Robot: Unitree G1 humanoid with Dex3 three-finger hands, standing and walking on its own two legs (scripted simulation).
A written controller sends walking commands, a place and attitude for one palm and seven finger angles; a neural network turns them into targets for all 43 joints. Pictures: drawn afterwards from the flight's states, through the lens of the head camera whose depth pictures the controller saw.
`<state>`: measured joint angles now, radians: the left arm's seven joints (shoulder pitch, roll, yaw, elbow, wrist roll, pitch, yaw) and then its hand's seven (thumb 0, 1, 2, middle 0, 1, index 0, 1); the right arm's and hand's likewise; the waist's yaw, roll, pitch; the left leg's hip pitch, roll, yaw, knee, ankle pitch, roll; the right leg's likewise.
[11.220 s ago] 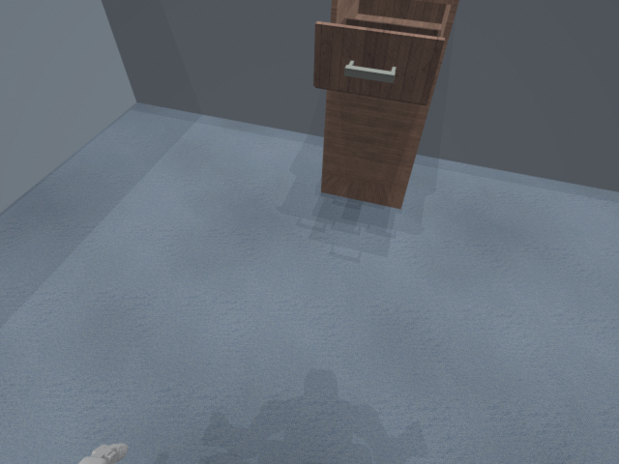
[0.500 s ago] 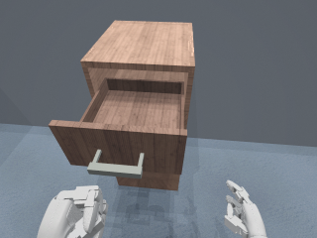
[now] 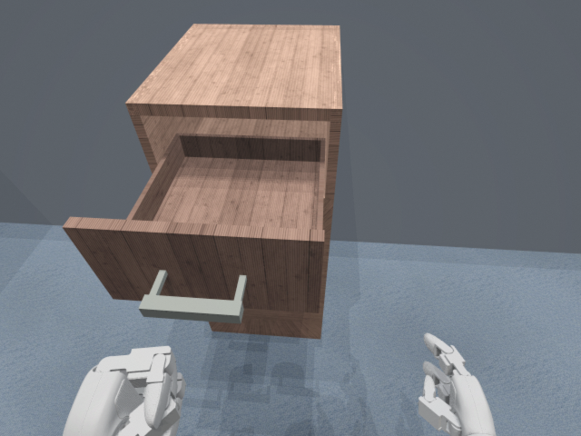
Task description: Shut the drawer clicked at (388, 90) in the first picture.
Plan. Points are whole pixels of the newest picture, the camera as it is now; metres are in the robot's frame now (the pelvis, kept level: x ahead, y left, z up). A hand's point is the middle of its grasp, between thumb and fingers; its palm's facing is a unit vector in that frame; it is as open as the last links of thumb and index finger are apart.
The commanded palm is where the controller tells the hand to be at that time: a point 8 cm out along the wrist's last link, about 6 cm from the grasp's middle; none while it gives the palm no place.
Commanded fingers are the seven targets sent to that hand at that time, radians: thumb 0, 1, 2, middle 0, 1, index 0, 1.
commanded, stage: bring the fist close to the handle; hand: left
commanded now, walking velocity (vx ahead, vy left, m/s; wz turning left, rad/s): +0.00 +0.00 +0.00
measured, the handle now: (196, 294) +0.30 +0.16 +0.05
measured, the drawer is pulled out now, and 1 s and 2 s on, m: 0.28 0.28 0.25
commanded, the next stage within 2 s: push the drawer shut in 1.22 s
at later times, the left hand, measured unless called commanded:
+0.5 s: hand (195, 380) +0.17 +0.12 +0.08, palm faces +0.01 -1.00 -0.03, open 3.2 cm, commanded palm +0.14 +0.18 +0.08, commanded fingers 0.00 0.90 0.90 -1.40 -1.60 -1.40 -1.60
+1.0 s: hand (218, 368) +0.20 +0.11 +0.05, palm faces -0.03 -1.00 -0.02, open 3.2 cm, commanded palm +0.16 +0.17 +0.05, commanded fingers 0.00 0.90 0.90 -1.40 -1.60 -1.40 -1.60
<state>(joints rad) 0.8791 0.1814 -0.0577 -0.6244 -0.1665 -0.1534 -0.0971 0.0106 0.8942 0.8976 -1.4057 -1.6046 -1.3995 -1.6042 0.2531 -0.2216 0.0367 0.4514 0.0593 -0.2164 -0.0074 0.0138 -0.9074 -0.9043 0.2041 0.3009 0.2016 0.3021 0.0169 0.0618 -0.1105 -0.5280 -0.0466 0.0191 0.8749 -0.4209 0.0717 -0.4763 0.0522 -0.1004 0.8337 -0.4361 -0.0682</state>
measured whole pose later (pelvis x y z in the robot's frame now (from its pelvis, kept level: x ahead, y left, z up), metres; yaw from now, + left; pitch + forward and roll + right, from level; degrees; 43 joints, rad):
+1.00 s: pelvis +0.01 -0.01 -0.03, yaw -1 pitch +13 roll -1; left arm 0.64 0.15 -0.08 -0.30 -0.14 -0.35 -0.05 0.01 0.90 0.90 -1.40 -1.60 -1.40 -1.60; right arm 0.26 -0.23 0.02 0.44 0.03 -0.11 0.01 0.01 -0.91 -0.90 0.20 0.30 0.20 0.30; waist -0.01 0.04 -0.16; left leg -0.76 -0.03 0.03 1.04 -0.51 0.06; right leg -0.72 0.06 -0.10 1.01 -0.52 -0.08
